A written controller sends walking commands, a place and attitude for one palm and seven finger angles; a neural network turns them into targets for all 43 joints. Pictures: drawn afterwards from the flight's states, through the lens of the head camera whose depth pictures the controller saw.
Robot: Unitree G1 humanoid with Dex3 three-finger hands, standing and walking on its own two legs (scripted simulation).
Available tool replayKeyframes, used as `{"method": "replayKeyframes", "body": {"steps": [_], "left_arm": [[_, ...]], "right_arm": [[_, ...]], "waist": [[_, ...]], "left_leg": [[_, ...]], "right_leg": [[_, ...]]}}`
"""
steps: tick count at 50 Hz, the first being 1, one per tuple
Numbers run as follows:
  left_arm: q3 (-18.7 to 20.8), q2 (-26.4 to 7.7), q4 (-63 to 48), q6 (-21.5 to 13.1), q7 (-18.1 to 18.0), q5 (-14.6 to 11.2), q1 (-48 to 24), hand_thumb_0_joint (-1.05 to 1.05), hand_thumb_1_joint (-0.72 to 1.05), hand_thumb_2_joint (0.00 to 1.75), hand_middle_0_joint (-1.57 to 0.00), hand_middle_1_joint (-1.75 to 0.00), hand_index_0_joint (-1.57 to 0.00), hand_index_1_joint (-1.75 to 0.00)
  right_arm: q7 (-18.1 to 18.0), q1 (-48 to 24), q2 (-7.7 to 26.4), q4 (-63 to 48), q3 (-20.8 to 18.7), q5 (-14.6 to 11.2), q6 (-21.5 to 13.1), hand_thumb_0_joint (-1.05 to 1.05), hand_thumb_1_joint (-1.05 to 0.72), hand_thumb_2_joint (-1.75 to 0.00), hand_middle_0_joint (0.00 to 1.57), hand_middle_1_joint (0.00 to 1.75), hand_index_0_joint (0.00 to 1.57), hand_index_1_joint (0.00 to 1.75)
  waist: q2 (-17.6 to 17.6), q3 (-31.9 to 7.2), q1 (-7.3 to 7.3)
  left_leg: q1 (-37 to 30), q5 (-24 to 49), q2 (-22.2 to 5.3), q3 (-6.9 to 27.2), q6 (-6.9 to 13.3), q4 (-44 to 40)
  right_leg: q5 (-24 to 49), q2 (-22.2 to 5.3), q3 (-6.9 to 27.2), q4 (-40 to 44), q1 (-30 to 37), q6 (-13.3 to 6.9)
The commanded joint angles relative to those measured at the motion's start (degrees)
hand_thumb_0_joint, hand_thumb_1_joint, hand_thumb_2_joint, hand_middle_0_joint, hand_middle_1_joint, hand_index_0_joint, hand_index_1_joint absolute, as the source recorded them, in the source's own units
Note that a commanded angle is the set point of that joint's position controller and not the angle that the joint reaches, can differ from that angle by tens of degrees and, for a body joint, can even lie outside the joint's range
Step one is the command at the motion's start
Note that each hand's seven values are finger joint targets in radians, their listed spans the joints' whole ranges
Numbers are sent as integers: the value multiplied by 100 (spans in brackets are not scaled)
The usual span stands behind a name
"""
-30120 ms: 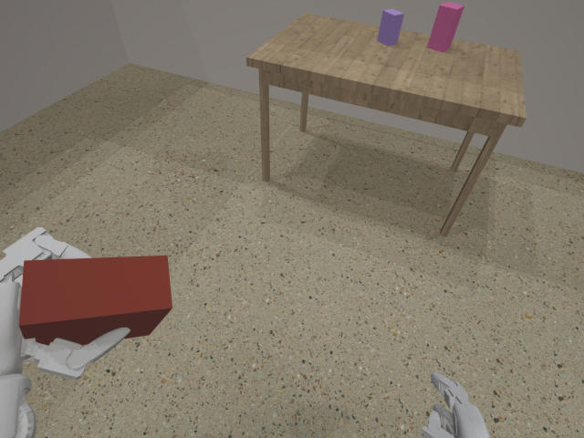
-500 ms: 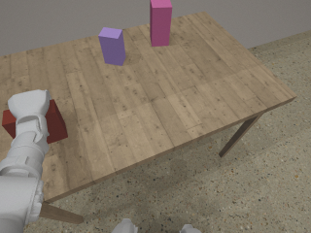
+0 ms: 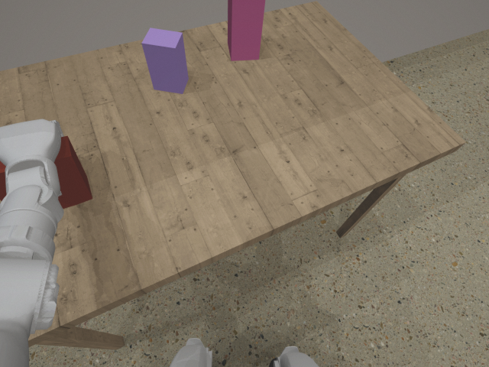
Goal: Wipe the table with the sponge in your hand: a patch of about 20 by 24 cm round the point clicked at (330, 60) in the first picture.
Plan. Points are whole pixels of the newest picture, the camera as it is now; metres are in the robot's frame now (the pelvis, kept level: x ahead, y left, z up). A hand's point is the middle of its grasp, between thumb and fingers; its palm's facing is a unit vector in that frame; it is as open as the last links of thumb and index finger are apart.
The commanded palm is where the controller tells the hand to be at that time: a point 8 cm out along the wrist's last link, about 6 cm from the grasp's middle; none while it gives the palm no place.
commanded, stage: slide across to the middle lane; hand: left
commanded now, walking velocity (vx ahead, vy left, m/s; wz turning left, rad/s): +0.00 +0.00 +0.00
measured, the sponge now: (47, 186) +0.42 +0.36 -0.02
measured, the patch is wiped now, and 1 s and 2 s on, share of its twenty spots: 0.25 0.25 0.45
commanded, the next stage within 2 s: wipe back along the middle lane in 0.46 s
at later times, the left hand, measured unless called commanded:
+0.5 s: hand (86, 148) +0.47 +0.28 +0.02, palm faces -0.14 +0.01 -0.99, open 9.8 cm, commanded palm +0.46 +0.25 +0.07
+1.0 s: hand (93, 164) +0.44 +0.27 +0.02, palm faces -0.10 +0.01 -1.00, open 9.8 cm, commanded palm +0.41 +0.24 +0.05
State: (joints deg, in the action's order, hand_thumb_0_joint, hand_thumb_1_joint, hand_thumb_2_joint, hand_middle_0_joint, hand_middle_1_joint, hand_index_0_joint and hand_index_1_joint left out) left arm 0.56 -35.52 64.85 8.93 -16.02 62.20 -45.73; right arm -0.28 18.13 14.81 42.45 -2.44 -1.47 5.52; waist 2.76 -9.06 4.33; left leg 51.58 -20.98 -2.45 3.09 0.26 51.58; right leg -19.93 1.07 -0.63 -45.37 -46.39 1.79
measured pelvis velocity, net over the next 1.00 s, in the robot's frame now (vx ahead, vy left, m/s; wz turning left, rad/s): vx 0.04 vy -0.01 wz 0.01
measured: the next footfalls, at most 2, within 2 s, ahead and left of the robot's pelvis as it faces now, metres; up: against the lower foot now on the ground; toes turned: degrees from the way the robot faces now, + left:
none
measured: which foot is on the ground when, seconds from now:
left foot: down 0.00-1.00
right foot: down 0.00-1.00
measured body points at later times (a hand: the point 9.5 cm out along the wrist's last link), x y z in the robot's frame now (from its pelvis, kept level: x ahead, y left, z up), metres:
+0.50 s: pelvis +0.03 +0.00 +0.02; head +0.12 +0.01 +0.46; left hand +0.48 +0.28 +0.08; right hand +0.09 -0.26 -0.12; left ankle +0.02 +0.11 -0.69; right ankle +0.01 -0.15 -0.69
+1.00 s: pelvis +0.04 -0.01 +0.02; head +0.10 -0.01 +0.47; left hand +0.44 +0.26 +0.08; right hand +0.13 -0.27 -0.11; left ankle +0.03 +0.11 -0.69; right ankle +0.01 -0.15 -0.69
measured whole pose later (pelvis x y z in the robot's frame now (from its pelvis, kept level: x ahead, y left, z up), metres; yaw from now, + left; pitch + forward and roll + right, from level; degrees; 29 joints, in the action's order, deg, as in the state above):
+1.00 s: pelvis +0.04 -0.01 +0.02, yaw +1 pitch +16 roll -2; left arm -5.7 -20.8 58.3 17.3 -21.4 59.2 -37.8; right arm 1.7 12.7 14.1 42.6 -3.3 -2.2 8.0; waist 2.6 -9.7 1.9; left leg 38.5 -20.7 -2.0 2.0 -0.3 42.9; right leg -20.2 0.3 0.1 -38.3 -34.3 1.4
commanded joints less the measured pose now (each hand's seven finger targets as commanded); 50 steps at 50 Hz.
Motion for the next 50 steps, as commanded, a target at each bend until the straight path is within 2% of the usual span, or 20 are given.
{"method": "replayKeyframes", "body": {"steps": [1, 3, 6, 8, 9, 13, 14, 18, 19, 22, 24, 25, 28, 32, 33, 34, 36, 39, 44, 50], "left_arm": [[-117, -468, -907, -80, -212, -181, -2012, 0, 10, 130, -120, -160, -120, -160], [-223, -376, -836, 34, -242, -150, -2075, 0, 10, 130, -120, -160, -120, -160], [-405, -171, -900, 169, -270, -110, -2465, 0, 10, 130, -120, -160, -120, -160], [-548, 45, -832, 255, -263, -131, -2477, 0, 10, 130, -120, -160, -120, -160], [-391, -49, -806, 267, -273, -115, -2481, 0, 10, 130, -120, -160, -120, -160], [-495, 186, -725, 386, -272, -180, -2307, 0, 10, 130, -120, -160, -120, -160], [-202, -98, -642, 417, -301, -163, -2274, 0, 10, 130, -120, -160, -120, -160], [-123, -186, -523, 593, -415, -63, -2131, 0, 10, 130, -120, -160, -120, -160], [130, -452, -504, 627, -445, -35, -2076, 0, 10, 130, -120, -160, -120, -160], [-165, -91, -521, 719, -477, -7, -2068, 0, 10, 130, -120, -160, -120, -160], [42, -285, -617, 714, -486, 9, -2024, 0, 10, 130, -120, -160, -120, -160], [-132, -71, -786, 690, -474, -20, -2000, 0, 10, 130, -120, -160, -120, -160], [-298, 235, -852, 664, -451, -76, -1827, 0, 10, 130, -120, -160, -120, -160], [-153, 246, -848, 661, -414, -198, -941, 0, 10, 130, -120, -160, -120, -160], [-342, 480, -860, 681, -396, -205, -876, 0, 10, 130, -120, -160, -120, -160], [-199, 392, -875, 681, -400, -224, -808, 0, 10, 130, -120, -160, -120, -160], [-499, 672, -928, 723, -398, -201, -857, 0, 10, 130, -120, -160, -120, -160], [-433, 680, -761, 800, -414, -232, -735, 0, 10, 130, -120, -160, -120, -160], [-396, 677, -883, 779, -412, -241, -465, 0, 10, 130, -120, -160, -120, -160], [-774, 1253, -981, 837, -472, -260, -146, 0, 10, 130, -120, -160, -120, -160]], "right_arm": [[-63, 434, 932, -292, -330, -55, -178, 0, -90, -90, 20, 30, 20, 30], [-60, 383, 932, -242, -322, -71, -187, 0, -90, -90, 20, 30, 20, 30], [-41, 384, 909, -155, -326, -74, -211, 0, -90, -90, 20, 30, 20, 30], [-28, 339, 889, -137, -311, -73, -211, 0, -90, -90, 20, 30, 20, 30], [-28, 334, 901, -96, -328, -59, -214, 0, -90, -90, 20, 30, 20, 30], [26, 302, 855, -143, -312, -51, -152, 0, -90, -90, 20, 30, 20, 30], [23, 285, 890, -115, -314, -40, -133, 0, -90, -90, 20, 30, 20, 30], [72, 248, 886, -174, -292, -34, -60, 0, -90, -90, 20, 30, 20, 30], [81, 223, 926, -162, -290, -21, -44, 0, -90, -90, 20, 30, 20, 30], [126, 223, 879, -221, -297, -14, -33, 0, -90, -90, 20, 30, 20, 30], [135, 209, 909, -205, -314, -9, -33, 0, -90, -90, 20, 30, 20, 30], [148, 242, 878, -243, -333, 2, -38, 0, -90, -90, 20, 30, 20, 30], [179, 234, 849, -210, -367, -2, -35, 0, -90, -90, 20, 30, 20, 30], [182, 137, 839, -250, -375, -38, -10, 0, -90, -90, 20, 30, 20, 30], [184, 90, 823, -264, -364, -47, -1, 0, -90, -90, 20, 30, 20, 30], [188, 47, 834, -251, -370, -63, 3, 0, -90, -90, 20, 30, 20, 30], [184, -16, 823, -268, -360, -75, 25, 0, -90, -90, 20, 30, 20, 30], [174, -120, 829, -249, -349, -97, 49, 0, -90, -90, 20, 30, 20, 30], [152, -249, 815, -340, -335, -93, 82, 0, -90, -90, 20, 30, 20, 30], [157, -403, 768, -468, -327, -98, 122, 0, -90, -90, 20, 30, 20, 30]], "waist": [[282, -1938, 278], [265, -1718, 310], [566, -1745, 351], [452, -1703, 379], [516, -1775, 323], [320, -1955, 269], [274, -2005, 190], [57, -2015, 147], [73, -2105, 52], [-7, -2068, 146], [27, -2179, 80], [203, -2312, 89], [67, -2307, 141], [-142, -2281, -47], [-187, -2141, -18], [-110, -2060, -68], [-154, -1780, 11], [-214, -1495, -19], [-197, -1710, -148], [-367, -1508, -147]], "left_leg": [[-2438, 1238, 104, -50, 198, -712], [-2439, 1063, 108, -28, 187, -832], [-2753, 1178, 93, 33, 150, -927], [-2761, 1165, 96, 30, 151, -971], [-2882, 1385, 65, 72, 127, -971], [-2916, 1690, 96, -20, 129, -957], [-2902, 1850, 80, -21, 131, -959], [-2733, 2091, 128, -147, 152, -968], [-2717, 2252, 130, -167, 148, -957], [-2706, 2405, 157, -245, 167, -923], [-2733, 2594, 152, -252, 162, -904], [-2907, 2789, 153, -263, 161, -862], [-2947, 2871, 150, -302, 172, -826], [-2801, 2902, 208, -374, 190, -865], [-2753, 2819, 217, -391, 188, -907], [-2750, 2815, 208, -359, 181, -949], [-2767, 2635, 208, -358, 189, -1008], [-2676, 2354, 212, -361, 185, -1099], [-2714, 2338, 225, -380, 176, -1120], [-2758, 2202, 208, -344, 159, -1149]], "right_leg": [[857, 309, -348, 693, 407, -427], [748, 294, -353, 764, 386, -425], [798, 290, -385, 766, 275, -459], [819, 291, -381, 821, 346, -449], [936, 285, -386, 794, 364, -477], [1192, 295, -383, 854, 690, -445], [1339, 283, -366, 840, 818, -462], [1748, 262, -352, 851, 1180, -419], [1963, 248, -318, 820, 1336, -434], [2272, 237, -326, 825, 1420, -397], [2535, 218, -275, 796, 1575, -407], [2670, 224, -290, 765, 1586, -410], [2869, 214, -272, 821, 1662, -385], [3255, 176, -239, 859, 2109, -382], [3229, 174, -257, 883, 2091, -379], [3145, 168, -254, 886, 2074, -400], [2917, 179, -293, 943, 1897, -399], [2613, 173, -300, 1011, 1818, -421], [2628, 149, -278, 965, 1970, -442], [2304, 179, -358, 974, 1750, -446]]}}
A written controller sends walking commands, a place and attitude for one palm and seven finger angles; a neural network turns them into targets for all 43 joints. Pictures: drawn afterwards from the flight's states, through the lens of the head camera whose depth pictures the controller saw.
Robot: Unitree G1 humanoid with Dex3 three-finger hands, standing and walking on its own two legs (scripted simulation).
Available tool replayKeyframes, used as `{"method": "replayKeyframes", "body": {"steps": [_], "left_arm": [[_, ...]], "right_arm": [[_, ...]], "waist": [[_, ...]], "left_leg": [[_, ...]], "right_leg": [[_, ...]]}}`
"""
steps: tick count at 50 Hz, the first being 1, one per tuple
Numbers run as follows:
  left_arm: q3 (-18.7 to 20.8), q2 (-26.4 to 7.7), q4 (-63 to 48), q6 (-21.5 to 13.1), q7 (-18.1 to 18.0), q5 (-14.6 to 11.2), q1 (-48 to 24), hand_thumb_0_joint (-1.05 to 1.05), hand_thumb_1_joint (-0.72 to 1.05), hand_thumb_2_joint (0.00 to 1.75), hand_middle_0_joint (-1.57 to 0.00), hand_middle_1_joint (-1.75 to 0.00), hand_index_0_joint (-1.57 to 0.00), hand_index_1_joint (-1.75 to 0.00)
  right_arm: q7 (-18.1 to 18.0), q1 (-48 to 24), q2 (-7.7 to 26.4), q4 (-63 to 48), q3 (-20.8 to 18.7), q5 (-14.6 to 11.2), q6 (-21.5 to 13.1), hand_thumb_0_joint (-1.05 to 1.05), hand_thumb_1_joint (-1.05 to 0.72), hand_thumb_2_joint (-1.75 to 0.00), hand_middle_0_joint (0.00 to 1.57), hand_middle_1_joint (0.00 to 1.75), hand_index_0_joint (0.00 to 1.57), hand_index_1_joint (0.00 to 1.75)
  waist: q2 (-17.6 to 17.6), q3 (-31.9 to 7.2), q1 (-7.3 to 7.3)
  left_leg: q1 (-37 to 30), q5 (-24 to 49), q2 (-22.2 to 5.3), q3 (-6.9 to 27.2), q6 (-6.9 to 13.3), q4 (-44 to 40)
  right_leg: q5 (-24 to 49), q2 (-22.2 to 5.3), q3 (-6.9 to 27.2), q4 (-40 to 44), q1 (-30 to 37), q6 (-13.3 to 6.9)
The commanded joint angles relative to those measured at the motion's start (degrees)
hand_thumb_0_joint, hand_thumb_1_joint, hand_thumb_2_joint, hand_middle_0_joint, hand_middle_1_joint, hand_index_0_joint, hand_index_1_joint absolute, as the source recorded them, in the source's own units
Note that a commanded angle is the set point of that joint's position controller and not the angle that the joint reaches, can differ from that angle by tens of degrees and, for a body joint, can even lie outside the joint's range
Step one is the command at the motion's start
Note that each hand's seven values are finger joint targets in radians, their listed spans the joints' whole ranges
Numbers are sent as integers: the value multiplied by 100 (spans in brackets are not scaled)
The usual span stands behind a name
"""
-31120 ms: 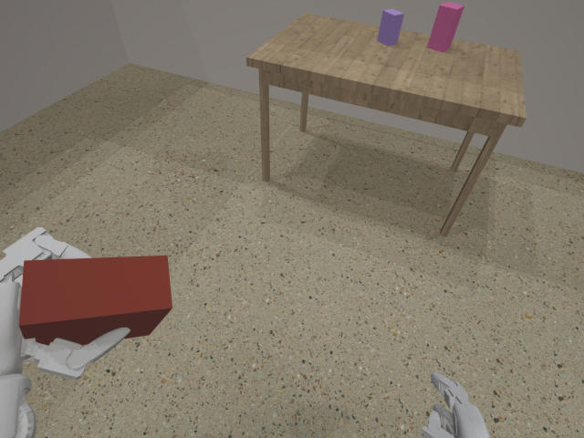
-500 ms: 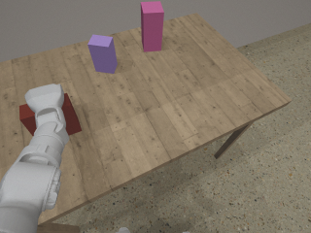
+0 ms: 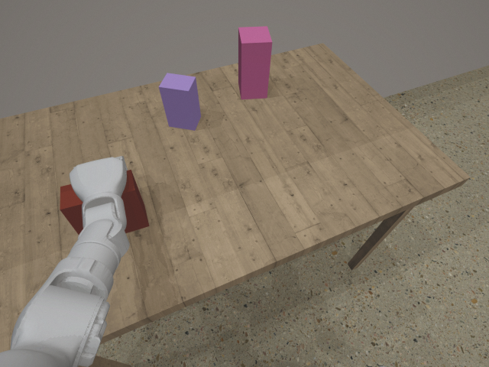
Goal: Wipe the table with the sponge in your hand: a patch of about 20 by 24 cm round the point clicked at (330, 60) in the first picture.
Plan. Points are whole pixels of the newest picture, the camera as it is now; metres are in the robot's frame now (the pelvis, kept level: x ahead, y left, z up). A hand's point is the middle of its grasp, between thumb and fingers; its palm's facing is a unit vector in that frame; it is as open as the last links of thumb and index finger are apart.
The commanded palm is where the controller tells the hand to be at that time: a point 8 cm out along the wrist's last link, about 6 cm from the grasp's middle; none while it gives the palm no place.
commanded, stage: wipe back along the middle lane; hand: left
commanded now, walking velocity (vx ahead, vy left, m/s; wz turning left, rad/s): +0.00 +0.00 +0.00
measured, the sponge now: (111, 213) +0.40 +0.28 -0.05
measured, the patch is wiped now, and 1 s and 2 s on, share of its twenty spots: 0.25 0.45 0.60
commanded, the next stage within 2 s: slide across to the third lane in 1.26 s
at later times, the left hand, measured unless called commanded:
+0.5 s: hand (116, 214) +0.37 +0.25 +0.00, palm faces -0.07 +0.01 -1.00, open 9.8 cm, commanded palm +0.33 +0.21 +0.03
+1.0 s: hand (124, 241) +0.32 +0.22 +0.00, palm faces -0.05 -0.01 -1.00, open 9.8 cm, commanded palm +0.27 +0.19 +0.03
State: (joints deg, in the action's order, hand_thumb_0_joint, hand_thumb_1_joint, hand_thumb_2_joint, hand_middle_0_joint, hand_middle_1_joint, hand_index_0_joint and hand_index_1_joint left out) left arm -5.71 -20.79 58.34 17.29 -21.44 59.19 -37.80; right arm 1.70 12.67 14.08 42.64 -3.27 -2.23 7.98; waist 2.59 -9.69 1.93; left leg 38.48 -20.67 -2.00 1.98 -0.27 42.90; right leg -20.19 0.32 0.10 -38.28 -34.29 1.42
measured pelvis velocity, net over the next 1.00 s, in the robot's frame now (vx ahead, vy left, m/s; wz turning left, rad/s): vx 0.00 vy -0.01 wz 0.03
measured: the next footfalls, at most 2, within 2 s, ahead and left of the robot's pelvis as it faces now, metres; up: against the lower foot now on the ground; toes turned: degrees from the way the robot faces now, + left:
none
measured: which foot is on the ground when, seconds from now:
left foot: down 0.00-1.00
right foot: down 0.00-1.00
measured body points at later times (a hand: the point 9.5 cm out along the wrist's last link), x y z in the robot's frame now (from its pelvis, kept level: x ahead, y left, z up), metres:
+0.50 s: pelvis +0.00 +0.00 +0.00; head +0.04 -0.01 +0.45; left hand +0.37 +0.24 +0.05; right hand +0.12 -0.25 -0.13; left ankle -0.01 +0.12 -0.71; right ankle -0.03 -0.14 -0.71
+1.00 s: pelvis +0.00 -0.01 +0.00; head +0.01 -0.03 +0.45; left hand +0.32 +0.21 +0.05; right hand +0.20 -0.24 -0.10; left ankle -0.01 +0.12 -0.71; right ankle -0.03 -0.14 -0.71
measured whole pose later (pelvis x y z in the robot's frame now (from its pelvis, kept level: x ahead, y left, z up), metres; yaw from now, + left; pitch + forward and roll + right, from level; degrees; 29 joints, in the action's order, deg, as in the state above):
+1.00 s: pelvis +0.00 -0.01 +0.00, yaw +2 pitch +9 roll -1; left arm -15.6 -11.8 35.5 27.2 -21.0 59.0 -17.5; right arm 1.0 5.6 13.5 38.1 -1.6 -3.4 9.9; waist 3.0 -9.5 -2.9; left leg 29.6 -20.5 -1.3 2.7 -1.0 40.8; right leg -21.6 -0.4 -0.8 -38.5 -26.0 0.6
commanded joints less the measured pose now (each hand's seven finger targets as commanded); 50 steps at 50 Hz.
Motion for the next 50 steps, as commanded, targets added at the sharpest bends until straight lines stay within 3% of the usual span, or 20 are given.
{"method": "replayKeyframes", "body": {"steps": [1, 10, 11, 14, 18, 21, 24, 27, 31, 34, 36, 40, 44, 45, 48, 49, 50], "left_arm": [[-100, -250, -321, 33, 43, 49, -872, 0, 10, 130, -120, -160, -120, -160], [-359, 101, -524, 287, -58, -56, -976, 0, 10, 130, -120, -160, -120, -160], [-275, -2, -470, 318, -61, -47, -958, 0, 10, 130, -120, -160, -120, -160], [-234, 5, -517, 351, -38, -69, -793, 0, 10, 130, -120, -160, -120, -160], [-460, 275, -649, 378, -1, -90, -561, 0, 10, 130, -120, -160, -120, -160], [-459, 387, -883, 395, 5, -154, -15, 0, 10, 130, -120, -160, -120, -160], [-454, 419, -1102, 464, 7, -179, 151, 0, 10, 130, -120, -160, -120, -160], [-686, 665, -1304, 579, 5, -202, 454, 0, 10, 130, -120, -160, -120, -160], [-692, 630, -1567, 731, 24, -220, 484, 0, 10, 130, -120, -160, -120, -160], [-639, 564, -1728, 846, 85, -197, 786, 0, 10, 130, -120, -160, -120, -160], [-855, 769, -1855, 875, 130, -178, 938, 0, 10, 130, -120, -160, -120, -160], [-963, 849, -2135, 912, 194, -140, 1174, 0, 10, 130, -120, -160, -120, -160], [-759, 610, -2288, 950, 220, -107, 1332, 0, 10, 130, -120, -160, -120, -160], [-959, 811, -2434, 937, 239, -127, 1412, 0, 10, 130, -120, -160, -120, -160], [-1121, 959, -2562, 950, 266, -96, 1617, 0, 10, 130, -120, -160, -120, -160], [-948, 811, -2572, 952, 253, -88, 1669, 0, 10, 130, -120, -160, -120, -160], [-1098, 948, -2706, 941, 265, -103, 1749, 0, 10, 130, -120, -160, -120, -160]], "right_arm": [[-39, 117, 834, -504, -247, -25, -114, 0, -90, -90, 20, 30, 20, 30], [-91, -199, 760, -588, -191, -61, -77, 0, -90, -90, 20, 30, 20, 30], [-104, -202, 760, -585, -184, -62, -74, 0, -90, -90, 20, 30, 20, 30], [-120, -301, 753, -640, -164, -69, -59, 0, -90, -90, 20, 30, 20, 30], [-117, -348, 727, -694, -159, -65, -53, 0, -90, -90, 20, 30, 20, 30], [-90, -406, 715, -774, -176, -75, -57, 0, -90, -90, 20, 30, 20, 30], [-79, -551, 714, -815, -165, -97, -55, 0, -90, -90, 20, 30, 20, 30], [-59, -654, 698, -870, -151, -110, -60, 0, -90, -90, 20, 30, 20, 30], [-76, -800, 709, -895, -137, -127, -59, 0, -90, -90, 20, 30, 20, 30], [-81, -908, 717, -941, -120, -137, -47, 0, -90, -90, 20, 30, 20, 30], [-82, -954, 692, -1004, -101, -133, -39, 0, -90, -90, 20, 30, 20, 30], [-77, -1078, 676, -1094, -85, -135, -28, 0, -90, -90, 20, 30, 20, 30], [-107, -1177, 696, -1115, -68, -138, -22, 0, -90, -90, 20, 30, 20, 30], [-108, -1194, 667, -1175, -50, -138, -30, 0, -90, -90, 20, 30, 20, 30], [-94, -1287, 640, -1230, -33, -148, -40, 0, -90, -90, 20, 30, 20, 30], [-82, -1293, 660, -1204, -59, -149, -40, 0, -90, -90, 20, 30, 20, 30], [-80, -1312, 642, -1262, -46, -148, -46, 0, -90, -90, 20, 30, 20, 30]], "waist": [[-402, -1461, 67], [-245, -1250, 30], [-330, -1247, 15], [-366, -1304, -58], [-459, -1286, -48], [-481, -1410, -166], [-525, -1256, -194], [-532, -1115, -214], [-615, -1005, -210], [-559, -1055, -296], [-615, -983, -274], [-566, -935, -301], [-641, -845, -347], [-618, -858, -334], [-635, -845, -369], [-661, -844, -392], [-623, -851, -384]], "left_leg": [[-1434, 2126, 168, -227, 205, -277], [-1530, 1664, 179, -183, 190, -448], [-1507, 1591, 182, -183, 195, -458], [-1496, 1638, 197, -169, 178, -489], [-1534, 1662, 191, -205, 192, -461], [-1591, 1855, 211, -221, 192, -427], [-1574, 1880, 197, -199, 173, -485], [-1603, 1860, 214, -214, 183, -501], [-1653, 1824, 233, -215, 195, -527], [-1672, 1871, 249, -214, 177, -552], [-1696, 1920, 263, -216, 185, -532], [-1755, 1906, 268, -217, 181, -533], [-1729, 1843, 286, -208, 171, -547], [-1761, 1870, 302, -234, 181, -537], [-1787, 1896, 303, -220, 173, -538], [-1804, 1912, 290, -206, 165, -534], [-1822, 1920, 299, -220, 173, -521]], "right_leg": [[2293, 251, -429, 264, 548, -412], [1630, 251, -471, 369, 423, -432], [1562, 251, -472, 383, 445, -429], [1628, 241, -453, 371, 565, -441], [1738, 244, -465, 385, 611, -431], [1992, 246, -465, 361, 808, -449], [2036, 243, -468, 372, 868, -459], [2047, 240, -494, 394, 870, -463], [2089, 232, -478, 432, 942, -459], [2179, 222, -450, 418, 1076, -476], [2218, 219, -477, 395, 1068, -472], [2212, 218, -466, 384, 1101, -485], [2242, 205, -420, 408, 1161, -483], [2294, 200, -432, 385, 1196, -476], [2284, 203, -445, 357, 1185, -488], [2294, 211, -422, 371, 1195, -498], [2314, 205, -420, 355, 1216, -491]]}}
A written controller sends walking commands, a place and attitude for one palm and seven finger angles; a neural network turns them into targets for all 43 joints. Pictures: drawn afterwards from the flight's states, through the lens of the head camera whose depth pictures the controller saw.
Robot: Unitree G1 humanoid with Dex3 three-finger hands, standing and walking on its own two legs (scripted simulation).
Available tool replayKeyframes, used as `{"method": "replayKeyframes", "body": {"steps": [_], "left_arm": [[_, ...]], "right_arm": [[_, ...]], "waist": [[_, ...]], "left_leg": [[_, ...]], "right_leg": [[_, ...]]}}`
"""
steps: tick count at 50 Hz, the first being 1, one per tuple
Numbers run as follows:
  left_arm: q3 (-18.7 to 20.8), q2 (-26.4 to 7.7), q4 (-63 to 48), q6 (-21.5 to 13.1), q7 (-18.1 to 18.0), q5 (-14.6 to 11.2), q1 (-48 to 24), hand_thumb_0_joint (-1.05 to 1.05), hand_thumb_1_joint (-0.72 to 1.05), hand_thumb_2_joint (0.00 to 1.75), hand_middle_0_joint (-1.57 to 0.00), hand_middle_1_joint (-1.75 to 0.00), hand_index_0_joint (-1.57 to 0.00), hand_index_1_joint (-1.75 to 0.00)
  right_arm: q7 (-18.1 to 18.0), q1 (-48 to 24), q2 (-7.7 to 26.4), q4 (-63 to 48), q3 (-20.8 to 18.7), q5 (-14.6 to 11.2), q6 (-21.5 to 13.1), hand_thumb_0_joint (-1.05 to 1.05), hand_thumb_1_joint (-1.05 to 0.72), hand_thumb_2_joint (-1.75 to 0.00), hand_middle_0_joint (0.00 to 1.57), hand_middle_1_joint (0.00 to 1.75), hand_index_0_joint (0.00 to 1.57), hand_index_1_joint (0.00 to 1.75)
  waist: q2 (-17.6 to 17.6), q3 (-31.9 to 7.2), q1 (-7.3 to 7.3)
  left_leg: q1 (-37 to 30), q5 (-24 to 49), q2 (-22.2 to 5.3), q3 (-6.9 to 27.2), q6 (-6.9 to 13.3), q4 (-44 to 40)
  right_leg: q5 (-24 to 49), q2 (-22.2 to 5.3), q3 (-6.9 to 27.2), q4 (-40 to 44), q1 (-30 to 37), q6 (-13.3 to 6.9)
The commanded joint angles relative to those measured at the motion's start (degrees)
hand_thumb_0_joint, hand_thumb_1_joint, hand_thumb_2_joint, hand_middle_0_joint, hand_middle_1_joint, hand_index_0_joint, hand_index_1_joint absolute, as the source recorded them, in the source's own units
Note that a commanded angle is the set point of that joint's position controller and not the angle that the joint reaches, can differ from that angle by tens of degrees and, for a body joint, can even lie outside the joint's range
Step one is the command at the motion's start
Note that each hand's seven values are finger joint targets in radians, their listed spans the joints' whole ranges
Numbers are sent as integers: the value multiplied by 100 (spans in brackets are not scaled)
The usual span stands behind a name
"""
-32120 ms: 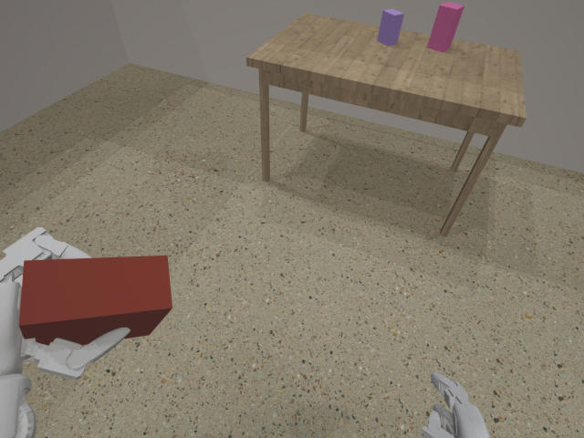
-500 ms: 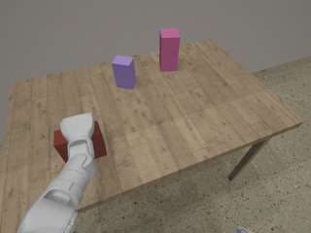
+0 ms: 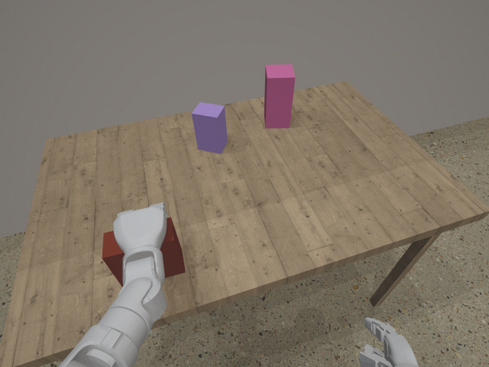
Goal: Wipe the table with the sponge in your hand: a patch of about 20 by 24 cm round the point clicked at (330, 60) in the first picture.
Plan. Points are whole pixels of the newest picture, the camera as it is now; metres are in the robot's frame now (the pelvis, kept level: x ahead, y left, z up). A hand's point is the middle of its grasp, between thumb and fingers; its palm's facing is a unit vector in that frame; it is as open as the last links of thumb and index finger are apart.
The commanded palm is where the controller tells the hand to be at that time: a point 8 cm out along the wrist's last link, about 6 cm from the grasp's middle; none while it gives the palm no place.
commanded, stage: wipe back along the middle lane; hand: left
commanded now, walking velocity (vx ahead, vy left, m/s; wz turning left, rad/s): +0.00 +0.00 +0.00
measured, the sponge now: (149, 259) +0.32 +0.23 -0.05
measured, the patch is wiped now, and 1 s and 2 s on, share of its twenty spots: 0.45 0.60 0.80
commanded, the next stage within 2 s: slide across to the third lane in 0.26 s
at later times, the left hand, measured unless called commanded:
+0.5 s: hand (152, 259) +0.30 +0.21 -0.01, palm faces -0.07 -0.02 -1.00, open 9.8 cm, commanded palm +0.26 +0.17 +0.04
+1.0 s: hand (179, 255) +0.31 +0.16 -0.01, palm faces -0.07 -0.01 -1.00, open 9.8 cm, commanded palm +0.28 +0.12 +0.04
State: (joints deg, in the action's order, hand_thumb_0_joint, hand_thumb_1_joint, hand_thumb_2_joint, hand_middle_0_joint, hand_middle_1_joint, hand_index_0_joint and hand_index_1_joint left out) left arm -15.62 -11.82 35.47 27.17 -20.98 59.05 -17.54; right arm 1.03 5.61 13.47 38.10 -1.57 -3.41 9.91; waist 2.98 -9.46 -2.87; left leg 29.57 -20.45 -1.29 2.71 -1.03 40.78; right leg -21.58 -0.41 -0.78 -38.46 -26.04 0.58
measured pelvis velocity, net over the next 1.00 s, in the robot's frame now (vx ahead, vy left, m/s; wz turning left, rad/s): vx -0.03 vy -0.02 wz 0.00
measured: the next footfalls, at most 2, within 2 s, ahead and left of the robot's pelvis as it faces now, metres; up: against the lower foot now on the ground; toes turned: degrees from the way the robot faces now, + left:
none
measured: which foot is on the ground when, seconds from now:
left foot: down 0.00-1.00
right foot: down 0.00-1.00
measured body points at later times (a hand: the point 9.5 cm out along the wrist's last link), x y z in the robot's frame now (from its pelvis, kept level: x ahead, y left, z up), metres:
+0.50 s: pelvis -0.01 -0.01 +0.00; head -0.01 -0.03 +0.45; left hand +0.30 +0.20 +0.05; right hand +0.18 -0.24 -0.11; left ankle +0.00 +0.13 -0.72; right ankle -0.03 -0.13 -0.72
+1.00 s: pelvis -0.03 -0.02 +0.00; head -0.02 -0.04 +0.45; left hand +0.31 +0.15 +0.05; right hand +0.16 -0.24 -0.11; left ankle +0.00 +0.13 -0.72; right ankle -0.03 -0.13 -0.72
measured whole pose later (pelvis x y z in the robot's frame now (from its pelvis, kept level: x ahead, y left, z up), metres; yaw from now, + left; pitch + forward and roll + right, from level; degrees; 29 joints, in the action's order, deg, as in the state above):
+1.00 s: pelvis -0.03 -0.02 +0.00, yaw +0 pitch +6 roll +0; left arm -21.6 -6.8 42.4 27.2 -22.8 56.9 -21.8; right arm 1.5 5.4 12.3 42.0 -2.5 -3.4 7.5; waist 3.9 -7.6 -3.1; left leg 27.2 -17.3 -1.9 3.1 -2.3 38.2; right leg -19.7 0.2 -1.1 -38.3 -24.8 -0.7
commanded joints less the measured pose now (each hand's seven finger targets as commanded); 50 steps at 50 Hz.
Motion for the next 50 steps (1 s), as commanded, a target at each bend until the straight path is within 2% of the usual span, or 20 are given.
{"method": "replayKeyframes", "body": {"steps": [1, 4, 7, 9, 10, 14, 16, 19, 22, 24, 25, 32, 36, 37, 39, 42, 44, 47, 49, 50], "left_arm": [[-68, -17, -501, -47, 216, -108, -242, 0, 10, 130, -120, -160, -120, -160], [105, -168, -514, -25, 214, -85, -48, 0, 10, 130, -120, -160, -120, -160], [-186, 89, -718, -13, 236, -123, -23, 0, 10, 130, -120, -160, -120, -160], [127, -224, -766, 3, 221, -109, 188, 0, 10, 130, -120, -160, -120, -160], [-51, -38, -872, 8, 240, -157, 306, 0, 10, 130, -120, -160, -120, -160], [26, -194, -887, 53, 248, -89, 71, 0, 10, 130, -120, -160, -120, -160], [-136, -53, -843, 45, 250, -68, -111, 0, 10, 130, -120, -160, -120, -160], [142, -332, -805, 5, 230, -61, -360, 0, 10, 130, -120, -160, -120, -160], [-190, 5, -1005, -97, 235, -103, -558, 0, 10, 130, -120, -160, -120, -160], [-47, -133, -1140, -177, 202, -125, -664, 0, 10, 130, -120, -160, -120, -160], [-207, 33, -1227, -213, 196, -158, -627, 0, 10, 130, -120, -160, -120, -160], [-503, 319, -984, -313, 115, -184, -1198, 0, 10, 130, -120, -160, -120, -160], [-417, 309, -771, -313, 21, -209, -1340, 0, 10, 130, -120, -160, -120, -160], [-548, 481, -696, -311, 4, -233, -1446, 0, 10, 130, -120, -160, -120, -160], [-338, 313, -582, -307, -52, -243, -1473, 0, 10, 130, -120, -160, -120, -160], [-498, 542, -410, -294, -135, -246, -1655, 0, 10, 130, -120, -160, -120, -160], [-306, 350, -323, -254, -179, -205, -1732, 0, 10, 130, -120, -160, -120, -160], [-678, 773, -106, -225, -237, -216, -2152, 0, 10, 130, -120, -160, -120, -160], [-536, 654, 29, -205, -280, -210, -2259, 0, 10, 130, -120, -160, -120, -160], [-617, 759, 85, -210, -299, -251, -2353, 0, 10, 130, -120, -160, -120, -160]], "right_arm": [[-15, -644, 700, -824, -209, -30, -237, 0, -90, -90, 20, 30, 20, 30], [-26, -679, 730, -799, -216, -34, -238, 0, -90, -90, 20, 30, 20, 30], [-40, -784, 688, -867, -187, -41, -257, 0, -90, -90, 20, 30, 20, 30], [-43, -797, 727, -854, -200, -42, -259, 0, -90, -90, 20, 30, 20, 30], [-46, -813, 687, -918, -178, -49, -271, 0, -90, -90, 20, 30, 20, 30], [-72, -877, 713, -853, -168, -59, -268, 0, -90, -90, 20, 30, 20, 30], [-93, -847, 679, -838, -160, -68, -286, 0, -90, -90, 20, 30, 20, 30], [-151, -827, 716, -762, -177, -48, -315, 0, -90, -90, 20, 30, 20, 30], [-144, -834, 651, -800, -196, -58, -369, 0, -90, -90, 20, 30, 20, 30], [-124, -772, 663, -762, -239, -42, -407, 0, -90, -90, 20, 30, 20, 30], [-115, -780, 626, -795, -240, -49, -423, 0, -90, -90, 20, 30, 20, 30], [-76, -802, 588, -641, -231, -65, -500, 0, -90, -90, 20, 30, 20, 30], [-41, -780, 576, -576, -252, -60, -513, 0, -90, -90, 20, 30, 20, 30], [-34, -797, 563, -559, -245, -58, -515, 0, -90, -90, 20, 30, 20, 30], [-27, -791, 584, -509, -267, -44, -510, 0, -90, -90, 20, 30, 20, 30], [-5, -765, 536, -478, -275, -33, -515, 0, -90, -90, 20, 30, 20, 30], [2, -785, 574, -442, -277, -27, -486, 0, -90, -90, 20, 30, 20, 30], [29, -801, 499, -412, -270, -43, -504, 0, -90, -90, 20, 30, 20, 30], [41, -806, 523, -372, -290, -27, -496, 0, -90, -90, 20, 30, 20, 30], [36, -758, 508, -370, -287, -25, -503, 0, -90, -90, 20, 30, 20, 30]], "waist": [[-659, -873, 75], [-794, -793, 34], [-832, -686, 76], [-793, -689, -25], [-773, -754, -26], [-715, -486, 18], [-711, -443, 68], [-706, -571, 42], [-639, -786, 120], [-571, -1024, 85], [-564, -1078, 107], [-632, -615, 237], [-710, -796, 162], [-708, -763, 200], [-814, -833, 144], [-796, -886, 189], [-813, -970, 141], [-630, -710, 268], [-651, -842, 199], [-731, -924, 255]], "left_leg": [[-915, 1824, 237, -296, 249, -315], [-867, 1760, 240, -273, 234, -342], [-857, 1607, 259, -335, 256, -364], [-829, 1580, 266, -293, 232, -390], [-847, 1559, 283, -320, 253, -393], [-800, 1359, 281, -293, 233, -447], [-819, 1250, 286, -302, 255, -445], [-805, 1122, 289, -300, 252, -465], [-973, 1283, 277, -316, 265, -422], [-1085, 1422, 252, -276, 260, -419], [-1133, 1460, 255, -291, 277, -409], [-1147, 1254, 209, -247, 276, -542], [-1151, 1295, 228, -257, 259, -557], [-1154, 1290, 213, -281, 257, -574], [-1133, 1244, 219, -287, 249, -604], [-1151, 1292, 219, -345, 253, -565], [-1143, 1295, 216, -320, 224, -608], [-1126, 1111, 207, -361, 233, -617], [-1120, 1129, 216, -331, 230, -632], [-1139, 1109, 215, -356, 245, -615]], "right_leg": [[2405, 270, -335, 388, 400, -403], [2370, 283, -297, 399, 440, -414], [2283, 257, -286, 446, 435, -384], [2214, 274, -253, 455, 484, -409], [2212, 269, -273, 429, 541, -399], [1920, 278, -223, 515, 356, -407], [1734, 287, -255, 517, 246, -399], [1595, 284, -188, 559, 259, -395], [1784, 272, -207, 507, 318, -386], [1896, 293, -201, 494, 416, -405], [1961, 285, -211, 479, 466, -397], [1639, 303, -279, 603, 191, -397], [1716, 307, -286, 595, 293, -400], [1725, 305, -292, 588, 268, -397], [1675, 311, -260, 662, 334, -388], [1811, 296, -260, 633, 344, -379], [1773, 312, -237, 655, 392, -391], [1524, 301, -273, 693, 152, -382], [1505, 322, -264, 706, 188, -397], [1516, 312, -273, 683, 225, -382]]}}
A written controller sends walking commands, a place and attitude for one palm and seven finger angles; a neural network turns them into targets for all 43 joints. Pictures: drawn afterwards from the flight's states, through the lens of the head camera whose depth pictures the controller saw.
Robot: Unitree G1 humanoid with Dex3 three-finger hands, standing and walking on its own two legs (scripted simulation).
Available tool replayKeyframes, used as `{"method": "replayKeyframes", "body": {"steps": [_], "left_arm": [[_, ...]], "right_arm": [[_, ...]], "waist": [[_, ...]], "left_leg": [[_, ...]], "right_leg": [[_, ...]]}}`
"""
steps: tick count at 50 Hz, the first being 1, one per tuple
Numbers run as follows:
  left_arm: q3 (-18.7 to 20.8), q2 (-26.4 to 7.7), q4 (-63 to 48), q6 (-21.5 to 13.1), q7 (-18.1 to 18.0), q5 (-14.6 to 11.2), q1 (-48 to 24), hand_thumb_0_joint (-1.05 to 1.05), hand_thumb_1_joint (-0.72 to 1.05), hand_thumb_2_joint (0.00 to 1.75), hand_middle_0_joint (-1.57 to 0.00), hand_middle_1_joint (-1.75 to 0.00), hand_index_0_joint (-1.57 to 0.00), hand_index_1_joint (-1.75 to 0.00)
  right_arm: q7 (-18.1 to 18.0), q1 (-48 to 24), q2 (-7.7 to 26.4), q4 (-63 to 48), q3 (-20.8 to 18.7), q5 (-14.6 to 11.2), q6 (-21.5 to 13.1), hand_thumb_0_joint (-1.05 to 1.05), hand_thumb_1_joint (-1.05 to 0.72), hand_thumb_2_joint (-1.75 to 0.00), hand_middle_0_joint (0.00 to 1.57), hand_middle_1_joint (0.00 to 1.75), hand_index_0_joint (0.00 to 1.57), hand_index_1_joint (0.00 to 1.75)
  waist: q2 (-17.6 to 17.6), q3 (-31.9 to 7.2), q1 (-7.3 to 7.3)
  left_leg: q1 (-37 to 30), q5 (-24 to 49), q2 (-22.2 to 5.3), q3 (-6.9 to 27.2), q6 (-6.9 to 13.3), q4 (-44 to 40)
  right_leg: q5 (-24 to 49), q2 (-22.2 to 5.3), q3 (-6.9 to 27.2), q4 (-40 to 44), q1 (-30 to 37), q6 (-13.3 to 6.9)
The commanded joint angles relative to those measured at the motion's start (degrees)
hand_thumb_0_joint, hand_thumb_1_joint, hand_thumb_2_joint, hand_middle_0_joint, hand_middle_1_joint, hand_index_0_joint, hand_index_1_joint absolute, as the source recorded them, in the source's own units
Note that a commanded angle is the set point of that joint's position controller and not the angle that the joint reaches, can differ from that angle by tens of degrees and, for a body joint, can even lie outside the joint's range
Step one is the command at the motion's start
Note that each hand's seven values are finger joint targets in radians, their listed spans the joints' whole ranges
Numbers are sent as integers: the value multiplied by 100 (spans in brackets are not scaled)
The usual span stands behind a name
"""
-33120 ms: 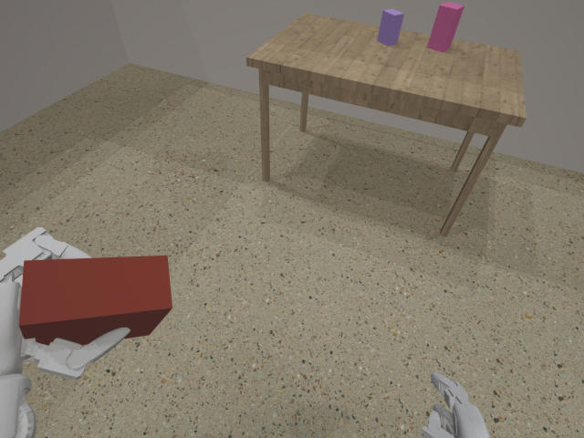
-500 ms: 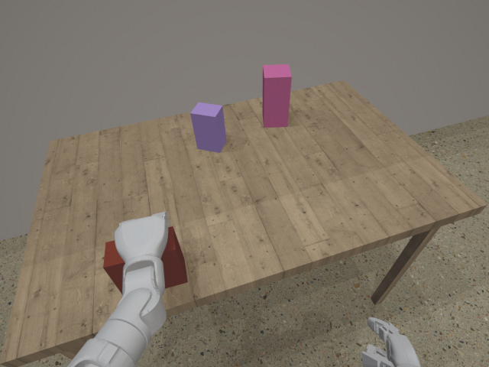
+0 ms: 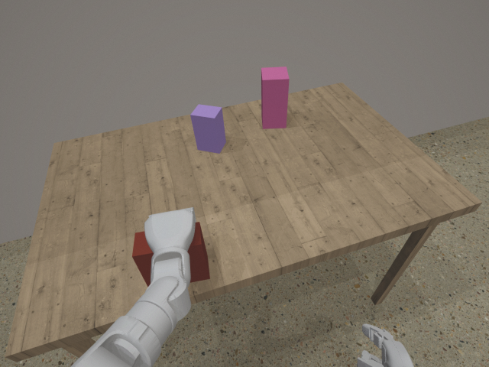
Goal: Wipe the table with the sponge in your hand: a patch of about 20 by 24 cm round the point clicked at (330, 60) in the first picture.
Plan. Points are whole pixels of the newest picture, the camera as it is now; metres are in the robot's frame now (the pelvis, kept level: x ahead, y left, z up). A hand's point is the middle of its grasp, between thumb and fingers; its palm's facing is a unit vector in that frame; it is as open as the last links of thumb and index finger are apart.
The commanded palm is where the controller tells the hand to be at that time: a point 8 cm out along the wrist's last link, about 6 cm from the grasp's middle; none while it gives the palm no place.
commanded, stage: slide across to the third lane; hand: left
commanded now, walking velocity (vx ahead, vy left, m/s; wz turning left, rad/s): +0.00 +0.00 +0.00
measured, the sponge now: (176, 262) +0.32 +0.18 -0.05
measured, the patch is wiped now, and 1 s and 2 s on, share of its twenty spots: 0.60 0.80 1.00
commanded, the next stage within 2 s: wipe forward along the third lane in 0.04 s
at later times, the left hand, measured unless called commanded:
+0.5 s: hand (187, 232) +0.37 +0.16 -0.01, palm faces -0.09 +0.00 -1.00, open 9.7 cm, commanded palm +0.35 +0.15 +0.03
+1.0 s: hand (187, 213) +0.42 +0.17 -0.01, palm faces -0.09 +0.02 -1.00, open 9.7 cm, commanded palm +0.40 +0.17 +0.02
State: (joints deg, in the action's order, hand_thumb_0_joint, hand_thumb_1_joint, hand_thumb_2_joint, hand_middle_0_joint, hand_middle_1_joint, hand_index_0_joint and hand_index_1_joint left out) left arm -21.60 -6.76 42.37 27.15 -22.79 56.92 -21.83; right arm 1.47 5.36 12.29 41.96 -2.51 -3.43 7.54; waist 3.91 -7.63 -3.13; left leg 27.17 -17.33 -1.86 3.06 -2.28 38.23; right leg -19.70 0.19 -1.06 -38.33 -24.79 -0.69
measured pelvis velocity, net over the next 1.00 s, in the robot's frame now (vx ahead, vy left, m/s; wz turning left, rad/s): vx -0.02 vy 0.01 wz -0.04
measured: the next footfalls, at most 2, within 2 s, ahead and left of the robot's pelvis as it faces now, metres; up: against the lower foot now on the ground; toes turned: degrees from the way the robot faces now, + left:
none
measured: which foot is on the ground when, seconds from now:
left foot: down 0.00-1.00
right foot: down 0.00-1.00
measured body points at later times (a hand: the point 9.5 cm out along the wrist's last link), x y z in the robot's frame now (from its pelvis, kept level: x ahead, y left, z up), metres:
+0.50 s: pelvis -0.01 -0.01 +0.00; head +0.01 -0.03 +0.45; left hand +0.37 +0.16 +0.05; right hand +0.13 -0.25 -0.13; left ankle +0.02 +0.15 -0.72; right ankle +0.00 -0.12 -0.72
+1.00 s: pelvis -0.02 +0.01 -0.01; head +0.03 +0.00 +0.43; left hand +0.42 +0.17 +0.04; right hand +0.06 -0.26 -0.15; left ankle +0.02 +0.15 -0.72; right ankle +0.00 -0.12 -0.72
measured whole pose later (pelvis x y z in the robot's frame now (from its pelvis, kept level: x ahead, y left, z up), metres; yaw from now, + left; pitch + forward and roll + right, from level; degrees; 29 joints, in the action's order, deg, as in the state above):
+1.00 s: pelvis -0.02 +0.01 -0.01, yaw -2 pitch +15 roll -1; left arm -10.2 -9.4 69.9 26.0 -27.0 56.7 -47.4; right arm -0.1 11.3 13.3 45.5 -2.4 -2.0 5.3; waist 2.5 -9.5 3.6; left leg 41.6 -17.1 -2.9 1.8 -1.8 43.5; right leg -18.4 1.3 0.4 -42.9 -39.6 -0.2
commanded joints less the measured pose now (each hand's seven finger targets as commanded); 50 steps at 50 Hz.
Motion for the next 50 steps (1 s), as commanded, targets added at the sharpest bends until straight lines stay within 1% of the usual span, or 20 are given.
{"method": "replayKeyframes", "body": {"steps": [1, 2, 7, 9, 12, 14, 15, 17, 19, 23, 24, 28, 29, 30, 33, 38, 44, 46, 49, 50], "left_arm": [[21, 255, -504, -208, -146, -60, -1917, 0, 10, 130, -120, -160, -120, -160], [-53, 375, -441, -210, -161, -113, -1911, 0, 10, 130, -120, -160, -120, -160], [209, 168, -128, -179, -275, -142, -2122, 0, 10, 130, -120, -160, -120, -160], [611, -226, 90, -136, -325, -87, -2226, 0, 10, 130, -120, -160, -120, -160], [549, -191, 306, -126, -367, -8, -2468, 0, 10, 130, -120, -160, -120, -160], [726, -373, 432, -131, -391, 83, -2633, 0, 10, 130, -120, -160, -120, -160], [587, -271, 424, -160, -399, 106, -2852, 0, 10, 130, -120, -160, -120, -160], [594, -244, 656, -179, -427, 140, -2956, 0, 10, 130, -120, -160, -120, -160], [923, -566, 914, -175, -444, 138, -2964, 0, 10, 130, -120, -160, -120, -160], [788, -376, 1215, -171, -492, 66, -3112, 0, 10, 130, -120, -160, -120, -160], [1041, -655, 1331, -168, -506, 83, -3173, 0, 10, 130, -120, -160, -120, -160], [933, -632, 1748, -118, -523, 118, -3462, 0, 10, 130, -120, -160, -120, -160], [1152, -875, 1744, -138, -539, 141, -3579, 0, 10, 130, -120, -160, -120, -160], [1002, -758, 1705, -144, -540, 143, -3655, 0, 10, 130, -120, -160, -120, -160], [1003, -714, 1901, -137, -560, 98, -3753, 0, 10, 130, -120, -160, -120, -160], [1288, -1089, 2118, -97, -587, 10, -3843, 0, 10, 130, -120, -160, -120, -160], [1264, -1102, 2273, -89, -559, 151, -4108, 0, 10, 130, -120, -160, -120, -160], [1091, -947, 2274, -98, -561, 126, -4311, 0, 10, 130, -120, -160, -120, -160], [1366, -1296, 2397, -96, -598, 124, -4521, 0, 10, 130, -120, -160, -120, -160], [1248, -1197, 2411, -96, -605, 119, -4568, 0, 10, 130, -120, -160, -120, -160]], "right_arm": [[0, -729, 618, -734, -197, -28, -262, 0, -90, -90, 20, 30, 20, 30], [6, -739, 603, -739, -198, -25, -269, 0, -90, -90, 20, 30, 20, 30], [-16, -731, 609, -673, -184, -13, -257, 0, -90, -90, 20, 30, 20, 30], [-57, -704, 653, -594, -175, 10, -225, 0, -90, -90, 20, 30, 20, 30], [-108, -659, 626, -570, -153, 20, -226, 0, -90, -90, 20, 30, 20, 30], [-140, -606, 643, -517, -161, 40, -231, 0, -90, -90, 20, 30, 20, 30], [-156, -562, 624, -523, -153, 45, -237, 0, -90, -90, 20, 30, 20, 30], [-173, -457, 611, -471, -161, 58, -255, 0, -90, -90, 20, 30, 20, 30], [-201, -399, 659, -417, -159, 69, -241, 0, -90, -90, 20, 30, 20, 30], [-236, -300, 650, -404, -160, 76, -274, 0, -90, -90, 20, 30, 20, 30], [-242, -252, 693, -366, -165, 90, -269, 0, -90, -90, 20, 30, 20, 30], [-248, -96, 722, -318, -151, 89, -288, 0, -90, -90, 20, 30, 20, 30], [-255, -60, 762, -284, -172, 103, -289, 0, -90, -90, 20, 30, 20, 30], [-252, -21, 736, -327, -160, 96, -295, 0, -90, -90, 20, 30, 20, 30], [-238, 99, 747, -276, -176, 103, -322, 0, -90, -90, 20, 30, 20, 30], [-240, 223, 813, -249, -169, 101, -359, 0, -90, -90, 20, 30, 20, 30], [-200, 396, 835, -220, -195, 117, -396, 0, -90, -90, 20, 30, 20, 30], [-187, 448, 818, -230, -182, 108, -409, 0, -90, -90, 20, 30, 20, 30], [-194, 495, 868, -178, -191, 121, -434, 0, -90, -90, 20, 30, 20, 30], [-197, 533, 868, -188, -181, 123, -449, 0, -90, -90, 20, 30, 20, 30]], "waist": [[-833, -1170, 245], [-871, -1137, 271], [-907, -1131, 234], [-961, -1108, 195], [-1044, -948, 306], [-898, -1025, 279], [-792, -1034, 374], [-767, -1107, 397], [-932, -1136, 366], [-962, -1186, 463], [-985, -1234, 432], [-957, -1102, 571], [-1035, -1270, 560], [-833, -1344, 571], [-904, -1439, 628], [-1116, -1536, 654], [-779, -1594, 720], [-692, -1517, 796], [-763, -1550, 829], [-751, -1605, 859]], "left_leg": [[-872, 820, 288, -388, 357, -344], [-855, 808, 288, -423, 367, -336], [-741, 669, 311, -455, 358, -384], [-630, 598, 309, -466, 339, -409], [-499, 487, 321, -506, 348, -385], [-483, 451, 316, -479, 340, -396], [-510, 412, 315, -518, 357, -363], [-456, 423, 307, -531, 353, -329], [-300, 367, 303, -506, 347, -310], [-154, 251, 290, -560, 348, -240], [-100, 242, 277, -530, 339, -239], [135, 96, 267, -535, 349, -144], [147, 157, 251, -515, 349, -119], [165, 142, 273, -525, 349, -102], [247, 153, 249, -538, 358, -20], [462, 184, 248, -547, 384, 56], [450, 245, 215, -506, 385, 96], [456, 155, 208, -512, 391, 101], [528, 106, 187, -484, 392, 128], [550, 100, 198, -478, 402, 145]], "right_leg": [[1373, 253, -251, 659, 112, -258], [1406, 236, -230, 687, 128, -241], [1287, 212, -184, 751, 173, -217], [1258, 204, -118, 806, 190, -204], [1189, 169, -98, 808, 73, -159], [1052, 192, -88, 796, -17, -184], [1026, 173, -74, 784, -68, -164], [1048, 175, -90, 739, -123, -164], [1002, 184, -63, 741, -127, -157], [908, 158, -40, 726, -252, -105], [859, 177, -41, 703, -268, -114], [681, 165, -42, 652, -540, -93], [754, 175, -16, 612, -473, -92], [730, 169, -28, 562, -504, -94], [800, 176, -29, 521, -566, -83], [996, 161, -3, 492, -471, -33], [925, 214, -70, 386, -734, -81], [772, 229, -96, 376, -896, -82], [685, 236, -98, 351, -940, -76], [682, 243, -89, 321, -976, -68]]}}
